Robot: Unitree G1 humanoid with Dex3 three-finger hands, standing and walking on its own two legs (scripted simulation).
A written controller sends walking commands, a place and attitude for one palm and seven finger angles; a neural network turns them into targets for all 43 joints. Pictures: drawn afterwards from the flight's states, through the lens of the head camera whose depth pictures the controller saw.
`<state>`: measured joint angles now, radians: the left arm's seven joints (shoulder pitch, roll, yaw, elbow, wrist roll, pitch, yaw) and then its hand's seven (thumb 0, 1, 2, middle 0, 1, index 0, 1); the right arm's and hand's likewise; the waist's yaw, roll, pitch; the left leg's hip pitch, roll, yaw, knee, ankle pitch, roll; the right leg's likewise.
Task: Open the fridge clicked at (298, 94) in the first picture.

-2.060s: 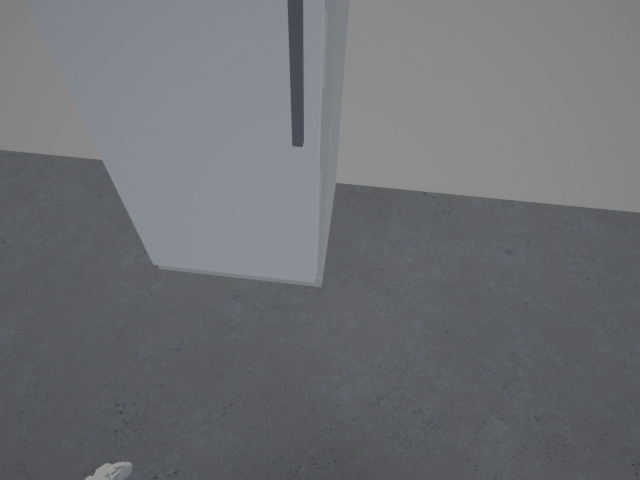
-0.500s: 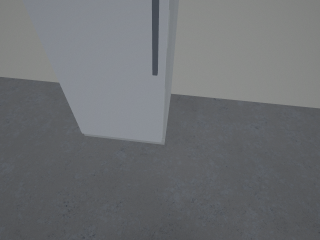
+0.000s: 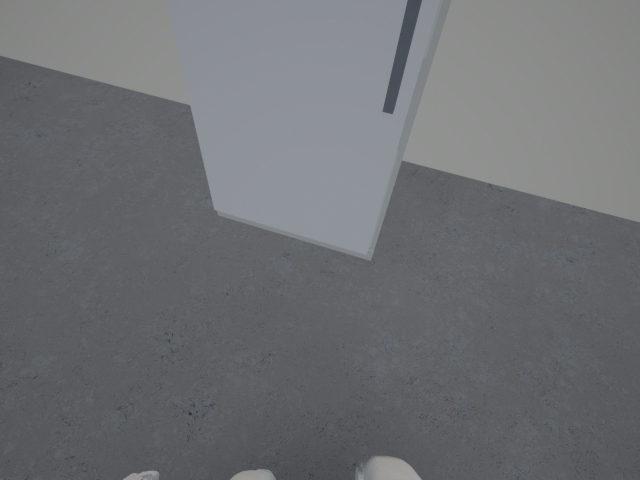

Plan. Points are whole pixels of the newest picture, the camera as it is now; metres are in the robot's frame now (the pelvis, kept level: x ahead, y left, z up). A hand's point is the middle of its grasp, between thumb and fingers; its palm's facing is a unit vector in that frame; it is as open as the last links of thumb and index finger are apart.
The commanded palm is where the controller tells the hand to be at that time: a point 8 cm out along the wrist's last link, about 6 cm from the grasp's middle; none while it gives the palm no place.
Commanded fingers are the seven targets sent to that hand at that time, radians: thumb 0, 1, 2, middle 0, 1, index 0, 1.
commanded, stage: walk to a spot facing it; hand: right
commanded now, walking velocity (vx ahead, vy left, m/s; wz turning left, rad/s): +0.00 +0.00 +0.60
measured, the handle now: (409, 24) +0.86 -0.14 +0.14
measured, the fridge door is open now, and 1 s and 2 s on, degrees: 0 0 0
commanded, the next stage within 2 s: turn to face it in 1.92 s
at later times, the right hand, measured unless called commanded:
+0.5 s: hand out of the picture +0.11 -0.27 -0.15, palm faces -0.22 +0.95 -0.23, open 7.4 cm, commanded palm none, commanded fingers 0.00 -0.90 -0.90 0.20 0.30 0.20 0.30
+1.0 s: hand out of the picture +0.14 -0.16 -0.15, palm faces -0.57 +0.80 -0.20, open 7.4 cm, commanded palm none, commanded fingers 0.00 -0.90 -0.90 0.20 0.30 0.20 0.30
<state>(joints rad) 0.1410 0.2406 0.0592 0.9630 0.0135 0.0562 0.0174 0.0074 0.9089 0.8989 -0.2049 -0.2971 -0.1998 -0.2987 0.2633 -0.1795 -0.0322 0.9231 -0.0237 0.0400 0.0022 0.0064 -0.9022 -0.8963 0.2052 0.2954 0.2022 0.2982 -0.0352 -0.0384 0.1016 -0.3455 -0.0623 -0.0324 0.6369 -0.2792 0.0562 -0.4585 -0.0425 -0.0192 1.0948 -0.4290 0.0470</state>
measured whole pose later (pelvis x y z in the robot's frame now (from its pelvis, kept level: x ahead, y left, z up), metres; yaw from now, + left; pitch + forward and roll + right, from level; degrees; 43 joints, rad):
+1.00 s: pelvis -0.04 -0.05 +0.01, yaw +36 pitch +0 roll +1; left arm 0.25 0.26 0.07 0.92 0.03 0.03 -0.01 0.01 0.91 0.90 -0.20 -0.30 -0.20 -0.30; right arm 0.22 -0.21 -0.04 0.92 -0.03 0.02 0.02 0.01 -0.90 -0.90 0.21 0.30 0.20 0.30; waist 0.01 -0.01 0.03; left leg -0.23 -0.02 -0.06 0.48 -0.26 0.00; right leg -0.45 -0.10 -0.08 0.91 -0.40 0.08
